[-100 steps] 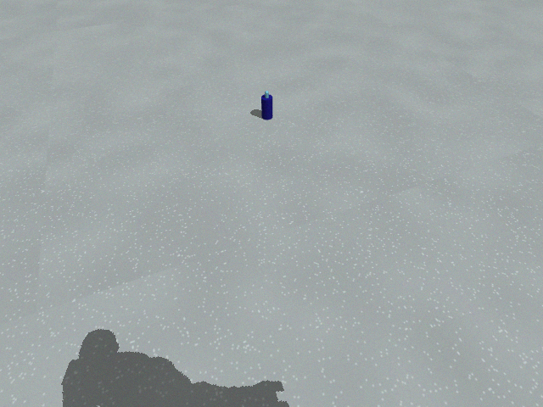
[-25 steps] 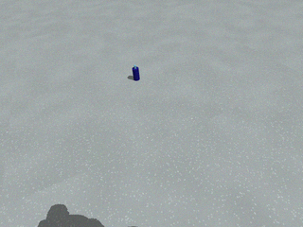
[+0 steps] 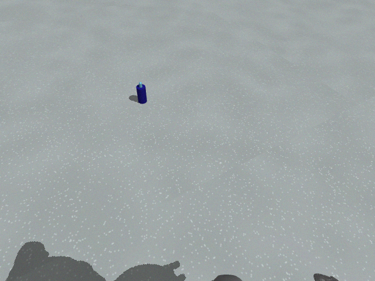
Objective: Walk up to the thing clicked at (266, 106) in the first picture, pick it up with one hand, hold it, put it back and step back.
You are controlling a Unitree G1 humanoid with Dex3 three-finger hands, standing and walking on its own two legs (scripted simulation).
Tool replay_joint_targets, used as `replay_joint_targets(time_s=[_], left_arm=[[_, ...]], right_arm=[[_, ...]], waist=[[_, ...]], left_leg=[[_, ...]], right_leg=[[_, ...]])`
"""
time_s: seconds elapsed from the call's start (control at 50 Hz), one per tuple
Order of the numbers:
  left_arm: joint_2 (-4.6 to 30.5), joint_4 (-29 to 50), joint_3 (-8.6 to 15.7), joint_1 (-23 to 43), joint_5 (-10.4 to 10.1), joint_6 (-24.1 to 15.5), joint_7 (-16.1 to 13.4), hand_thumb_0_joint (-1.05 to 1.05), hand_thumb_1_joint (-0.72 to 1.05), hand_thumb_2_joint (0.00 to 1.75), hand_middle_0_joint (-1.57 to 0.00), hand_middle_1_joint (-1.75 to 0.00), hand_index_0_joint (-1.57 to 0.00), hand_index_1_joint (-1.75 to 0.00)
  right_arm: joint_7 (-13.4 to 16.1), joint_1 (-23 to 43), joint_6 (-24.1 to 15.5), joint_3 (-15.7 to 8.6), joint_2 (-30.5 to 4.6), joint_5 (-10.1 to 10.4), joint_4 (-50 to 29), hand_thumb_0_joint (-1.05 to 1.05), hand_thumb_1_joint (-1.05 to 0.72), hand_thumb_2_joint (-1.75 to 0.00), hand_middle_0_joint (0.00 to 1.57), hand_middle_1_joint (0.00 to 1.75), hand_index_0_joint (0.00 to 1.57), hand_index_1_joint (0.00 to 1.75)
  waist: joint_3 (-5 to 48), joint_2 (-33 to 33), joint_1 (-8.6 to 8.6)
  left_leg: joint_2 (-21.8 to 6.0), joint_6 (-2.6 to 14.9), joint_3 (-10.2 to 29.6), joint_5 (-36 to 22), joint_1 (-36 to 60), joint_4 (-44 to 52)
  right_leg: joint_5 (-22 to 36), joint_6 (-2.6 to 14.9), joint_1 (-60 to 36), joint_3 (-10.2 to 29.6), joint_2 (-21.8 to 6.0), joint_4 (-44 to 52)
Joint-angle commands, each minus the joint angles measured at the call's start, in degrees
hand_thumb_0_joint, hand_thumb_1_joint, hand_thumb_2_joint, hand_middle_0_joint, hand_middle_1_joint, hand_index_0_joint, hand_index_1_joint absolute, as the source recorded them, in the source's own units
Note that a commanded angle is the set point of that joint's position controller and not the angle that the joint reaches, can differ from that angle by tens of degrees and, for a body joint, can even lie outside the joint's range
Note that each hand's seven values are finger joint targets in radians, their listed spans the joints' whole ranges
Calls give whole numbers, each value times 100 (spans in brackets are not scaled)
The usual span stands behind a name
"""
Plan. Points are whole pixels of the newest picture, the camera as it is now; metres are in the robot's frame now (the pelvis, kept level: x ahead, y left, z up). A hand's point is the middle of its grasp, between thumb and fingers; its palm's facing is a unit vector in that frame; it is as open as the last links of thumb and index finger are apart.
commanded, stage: walk up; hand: left
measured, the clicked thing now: (141, 92) +1.56 +0.29 -0.68
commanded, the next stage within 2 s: none
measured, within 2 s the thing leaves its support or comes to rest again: neither
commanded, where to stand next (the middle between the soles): +1.22 +0.04 m, yaw +0 degrees
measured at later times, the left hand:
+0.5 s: hand (97, 208) +0.33 +0.24 -0.12, palm faces -0.01 -0.92 -0.39, open 7.4 cm
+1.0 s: hand (102, 135) +0.61 +0.28 -0.14, palm faces -0.08 -0.94 -0.34, open 7.4 cm
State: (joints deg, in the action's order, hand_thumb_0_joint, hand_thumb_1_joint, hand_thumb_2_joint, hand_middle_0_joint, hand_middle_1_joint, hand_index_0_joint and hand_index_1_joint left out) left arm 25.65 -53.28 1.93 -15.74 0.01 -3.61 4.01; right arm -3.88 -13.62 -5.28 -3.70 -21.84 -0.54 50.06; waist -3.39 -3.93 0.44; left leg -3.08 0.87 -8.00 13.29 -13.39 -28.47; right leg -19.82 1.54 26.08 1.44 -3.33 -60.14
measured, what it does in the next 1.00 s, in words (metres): walks ahead: right foot, then left foot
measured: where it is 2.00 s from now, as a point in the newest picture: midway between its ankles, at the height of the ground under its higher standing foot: (176, 161)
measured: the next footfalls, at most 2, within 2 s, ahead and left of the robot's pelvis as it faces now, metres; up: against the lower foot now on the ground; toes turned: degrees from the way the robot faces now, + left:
right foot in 0.22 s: +0.30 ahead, -0.16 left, +0.00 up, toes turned -5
left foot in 0.66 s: +0.54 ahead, +0.12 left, +0.00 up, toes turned +7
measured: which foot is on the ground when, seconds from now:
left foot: down 0.00-0.24, up 0.26-0.64, down 0.66-1.00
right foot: up 0.00-0.20, down 0.22-0.68, up 0.70-1.00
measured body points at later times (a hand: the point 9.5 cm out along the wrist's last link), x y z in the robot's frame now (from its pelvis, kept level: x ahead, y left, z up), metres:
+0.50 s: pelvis +0.28 -0.04 +0.00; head +0.29 -0.06 +0.45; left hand +0.33 +0.28 -0.09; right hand +0.38 -0.36 -0.12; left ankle +0.37 +0.11 -0.69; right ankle +0.26 -0.16 -0.73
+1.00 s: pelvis +0.53 +0.01 +0.00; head +0.56 +0.02 +0.45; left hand +0.61 +0.33 -0.11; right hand +0.58 -0.31 -0.10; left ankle +0.50 +0.11 -0.74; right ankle +0.66 -0.15 -0.70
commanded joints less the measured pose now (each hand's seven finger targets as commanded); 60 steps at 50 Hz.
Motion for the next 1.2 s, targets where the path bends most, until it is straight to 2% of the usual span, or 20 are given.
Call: replay_joint_targets(time_s=[0.0,0.08,0.18,0.2,0.22,0.24,0.34,0.42,0.54,0.62,0.64,0.66,0.68,0.78,0.88,1.0,1.06,1.08,1.12,1.18], left_arm=[[1005,486,340,227,35,-114,85,0,90,90,-20,-30,-20,-30],[990,507,420,639,33,-137,181,0,90,90,-20,-30,-20,-30],[1153,170,572,-230,58,-208,60,0,90,90,-20,-30,-20,-30],[1519,48,714,-931,87,-254,-29,0,90,90,-20,-30,-20,-30],[2086,146,811,-1201,49,-297,-105,0,90,90,-20,-30,-20,-30],[2143,226,769,-956,-68,-273,-122,0,90,90,-20,-30,-20,-30],[1379,510,517,187,-96,-306,-199,0,90,90,-20,-30,-20,-30],[1448,687,559,105,2,-384,-187,0,90,90,-20,-30,-20,-30],[1519,672,572,-40,32,-357,-165,0,90,90,-20,-30,-20,-30],[1319,702,444,20,58,-280,-214,0,90,90,-20,-30,-20,-30],[915,729,296,-232,26,-252,-234,0,90,90,-20,-30,-20,-30],[827,780,302,-401,-88,-230,-251,0,90,90,-20,-30,-20,-30],[1292,655,342,-186,-15,-205,-330,0,90,90,-20,-30,-20,-30],[1117,223,309,-635,-65,-113,-172,0,90,90,-20,-30,-20,-30],[962,493,315,69,41,-57,-22,0,90,90,-20,-30,-20,-30],[785,572,378,582,41,-109,24,0,90,90,-20,-30,-20,-30],[903,397,471,57,52,-163,-44,0,90,90,-20,-30,-20,-30],[1113,265,556,-486,62,-223,-112,0,90,90,-20,-30,-20,-30],[1995,273,757,-1074,-5,-257,-210,0,90,90,-20,-30,-20,-30],[1520,542,592,-175,-86,-227,-266,0,90,90,-20,-30,-20,-30]], right_arm=[[89,-39,-174,-461,-1809,15,-454,0,-90,-90,20,30,20,30],[45,51,-195,-437,-1786,34,-478,0,-90,-90,20,30,20,30],[108,-138,-96,-332,-1579,35,-409,0,-90,-90,20,30,20,30],[108,-386,-89,-210,-1263,34,-426,0,-90,-90,20,30,20,30],[105,-649,-92,-112,-998,86,-558,0,-90,-90,20,30,20,30],[175,-280,-43,-254,-1592,59,-451,0,-90,-90,20,30,20,30],[71,-546,96,-260,-1427,66,-13,0,-90,-90,20,30,20,30],[-84,-84,138,-279,-1310,-29,-175,0,-90,-90,20,30,20,30],[-204,652,62,-323,-1181,-34,-398,0,-90,-90,20,30,20,30],[-97,-712,21,-518,-1551,-95,25,0,-90,-90,20,30,20,30],[2,-1547,-7,-677,-1996,-187,177,0,-90,-90,20,30,20,30],[55,-1451,-46,-740,-2369,-90,-38,0,-90,-90,20,30,20,30],[72,-1126,-27,-758,-2365,127,-121,0,-90,-90,20,30,20,30],[164,-170,-98,-364,-1557,99,-363,0,-90,-90,20,30,20,30],[147,-336,-159,-388,-1705,62,-437,0,-90,-90,20,30,20,30],[136,-368,-79,-378,-1651,68,-496,0,-90,-90,20,30,20,30],[188,-336,-11,-342,-1611,70,-565,0,-90,-90,20,30,20,30],[182,-509,-15,-228,-1346,63,-584,0,-90,-90,20,30,20,30],[198,-698,9,-166,-1282,92,-638,0,-90,-90,20,30,20,30],[215,-513,101,-239,-1502,128,-298,0,-90,-90,20,30,20,30]], waist=[[-109,1237,47],[-75,1078,15],[672,164,-575],[1048,-900,-898],[1230,-1754,-781],[1063,-971,-832],[26,-577,-72],[57,-373,-177],[51,-158,-276],[667,754,490],[1093,1874,855],[1085,2374,685],[1058,1439,585],[311,1100,-57],[-38,1118,88],[150,1025,106],[376,582,-251],[734,-45,-502],[992,-1269,-691],[245,-178,-341]], left_leg=[[-1533,1324,1293,616,283,1829],[-1220,1037,848,975,-51,1718],[-834,627,259,-1257,-262,-816],[-292,417,-4,-774,-1069,-2595],[375,147,195,1521,-2376,-3978],[139,125,803,1677,-2752,-4465],[-354,59,1120,230,-1827,-3366],[-415,-160,835,92,-1878,-1984],[-279,22,508,-874,-1075,-532],[84,379,375,-148,1304,-298],[-704,714,1613,923,2287,187],[-1989,1135,4488,1556,2685,1304],[-2186,1374,4636,1570,2171,1455],[-1304,1026,1672,-705,563,1392],[-1296,1303,1317,-602,572,1601],[-1009,955,850,-1308,488,981],[-907,759,746,-1466,141,-168],[-538,596,449,-1379,-189,-1348],[481,198,470,1622,-2367,-3775],[-129,170,1205,907,-2200,-3894]], right_leg=[[374,-199,714,-36,-499,1170],[1428,-90,-128,-276,-371,2295],[1141,155,-2342,-692,107,2804],[36,358,-3314,135,-304,3282],[-493,941,-4023,3076,-1991,4289],[-705,1417,-3687,3866,-2314,4592],[578,939,-1521,837,-1136,4686],[391,1201,-1551,373,-1227,4824],[990,903,-1654,-50,-1156,4475],[2129,574,-893,-516,-749,2158],[1429,318,98,-746,-286,225],[-889,133,1460,-386,652,-819],[-850,215,1363,337,242,-1184],[193,-18,499,218,-302,-177],[577,-188,690,-136,-473,1220],[1464,-6,-436,-554,-64,2626],[1301,108,-1706,-626,156,3062],[912,254,-2597,-449,79,3316],[-390,1222,-3733,3585,-2222,4577],[-67,1215,-2363,2061,-1678,4556]])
